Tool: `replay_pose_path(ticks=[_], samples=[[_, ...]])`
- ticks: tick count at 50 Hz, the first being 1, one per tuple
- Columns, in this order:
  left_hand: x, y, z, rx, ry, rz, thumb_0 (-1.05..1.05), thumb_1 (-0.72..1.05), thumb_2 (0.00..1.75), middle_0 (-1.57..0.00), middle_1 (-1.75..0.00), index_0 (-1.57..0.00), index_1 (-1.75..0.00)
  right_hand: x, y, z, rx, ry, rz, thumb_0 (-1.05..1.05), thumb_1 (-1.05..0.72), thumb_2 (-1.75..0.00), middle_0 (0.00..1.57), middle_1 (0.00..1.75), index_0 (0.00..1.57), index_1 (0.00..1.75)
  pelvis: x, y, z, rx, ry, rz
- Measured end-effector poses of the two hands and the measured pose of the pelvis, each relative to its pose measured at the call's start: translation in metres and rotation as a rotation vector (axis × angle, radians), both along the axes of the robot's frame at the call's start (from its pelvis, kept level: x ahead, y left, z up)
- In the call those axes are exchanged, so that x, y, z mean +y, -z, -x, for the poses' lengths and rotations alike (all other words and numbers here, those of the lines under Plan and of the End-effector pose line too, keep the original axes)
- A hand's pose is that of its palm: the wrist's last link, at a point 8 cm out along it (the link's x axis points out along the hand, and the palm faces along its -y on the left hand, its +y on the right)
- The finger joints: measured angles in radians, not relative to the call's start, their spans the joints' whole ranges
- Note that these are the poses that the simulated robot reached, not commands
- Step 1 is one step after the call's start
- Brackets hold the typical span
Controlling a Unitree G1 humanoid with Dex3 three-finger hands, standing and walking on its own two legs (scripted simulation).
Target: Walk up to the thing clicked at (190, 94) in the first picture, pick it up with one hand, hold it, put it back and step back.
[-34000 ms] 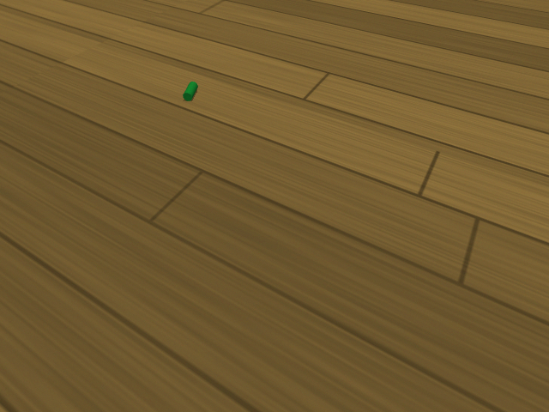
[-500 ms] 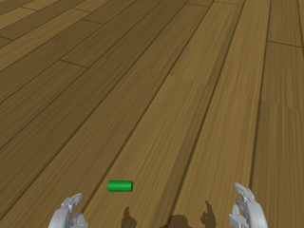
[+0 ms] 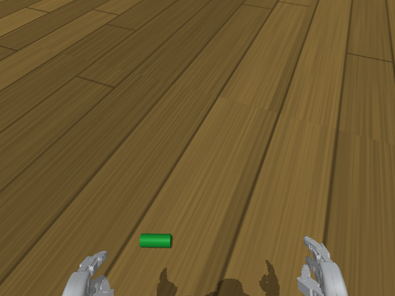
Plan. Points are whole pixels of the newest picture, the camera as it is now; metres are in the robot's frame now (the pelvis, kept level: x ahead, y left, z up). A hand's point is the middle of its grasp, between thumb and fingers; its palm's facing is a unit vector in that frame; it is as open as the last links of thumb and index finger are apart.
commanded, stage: home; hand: left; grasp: from above
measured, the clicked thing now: (155, 240) +0.48 +0.20 -0.69
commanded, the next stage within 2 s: stand in 0.10 s
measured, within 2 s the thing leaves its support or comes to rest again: neither
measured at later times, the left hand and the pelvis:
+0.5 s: hand out of the picture +0.11 +0.23 -0.10, palm faces +0.04 -0.95 -0.32, open 7.4 cm; pelvis +0.00 +0.00 +0.04, yaw +0 degrees
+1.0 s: hand out of the picture +0.04 +0.25 -0.10, palm faces +0.06 -0.94 -0.33, open 7.4 cm; pelvis +0.00 +0.01 +0.06, yaw +1 degrees
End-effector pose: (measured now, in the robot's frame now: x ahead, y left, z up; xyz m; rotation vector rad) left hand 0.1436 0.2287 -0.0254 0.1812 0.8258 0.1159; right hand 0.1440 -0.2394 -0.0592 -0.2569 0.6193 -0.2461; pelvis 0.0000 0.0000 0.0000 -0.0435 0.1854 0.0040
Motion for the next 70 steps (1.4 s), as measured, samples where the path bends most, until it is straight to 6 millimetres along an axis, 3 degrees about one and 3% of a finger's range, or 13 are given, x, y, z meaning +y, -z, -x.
replay_pose_path(ticks=[10, 15, 25, 33, 41, 53, 70], samples=[[-0.001, 0.0, 0.0, 0.0, -0.002, 0.0, 0.01, 0.91, 0.9, -0.2, -0.3, -0.2, -0.29, -0.001, 0.002, 0.001, 0.005, 0.003, -0.004, 0.01, -0.9, -0.9, 0.21, 0.3, 0.21, 0.3, -0.001, 0.0, 0.0, 0.001, 0.0, -0.001], [0.014, 0.023, -0.002, 0.005, 0.025, -0.096, 0.01, 0.9, 0.9, -0.2, -0.3, -0.21, -0.29, -0.008, 0.018, 0.01, 0.259, -0.131, 0.035, 0.01, -0.9, -0.9, 0.21, 0.3, 0.21, 0.3, -0.002, -0.013, 0.007, -0.094, 0.004, -0.033], [0.045, 0.04, 0.049, 0.223, -0.067, -0.116, 0.01, 0.91, 0.9, -0.2, -0.3, -0.21, -0.3, -0.025, 0.011, 0.044, 0.455, -0.057, -0.01, 0.01, -0.9, -0.9, 0.21, 0.3, 0.21, 0.3, 0.002, -0.041, 0.002, -0.175, 0.001, -0.044], [0.051, 0.044, 0.088, 0.367, -0.123, -0.097, 0.01, 0.91, 0.9, -0.2, -0.3, -0.21, -0.3, -0.022, 0.01, 0.066, 0.551, -0.007, -0.031, 0.01, -0.91, -0.9, 0.21, 0.3, 0.21, 0.3, 0.007, -0.055, -0.002, -0.219, -0.004, -0.045], [0.055, 0.043, 0.108, 0.433, -0.146, -0.095, 0.01, 0.91, 0.9, -0.2, -0.3, -0.21, -0.3, -0.018, 0.01, 0.079, 0.599, 0.014, -0.045, 0.0, -0.91, -0.9, 0.21, 0.3, 0.21, 0.3, 0.01, -0.061, 0.001, -0.243, -0.006, -0.046], [0.063, 0.039, 0.112, 0.45, -0.151, -0.107, 0.0, 0.91, 0.9, -0.2, -0.3, -0.21, -0.3, -0.023, 0.008, 0.089, 0.624, 0.026, -0.043, 0.0, -0.91, -0.9, 0.21, 0.3, 0.21, 0.3, 0.01, -0.063, 0.005, -0.245, -0.007, -0.045], [0.062, 0.036, 0.097, 0.443, -0.135, -0.115, 0.0, 0.91, 0.9, -0.2, -0.3, -0.21, -0.3, -0.033, 0.007, 0.086, 0.639, 0.022, -0.033, 0.0, -0.91, -0.9, 0.21, 0.3, 0.21, 0.3, 0.006, -0.064, 0.001, -0.233, -0.01, -0.047]])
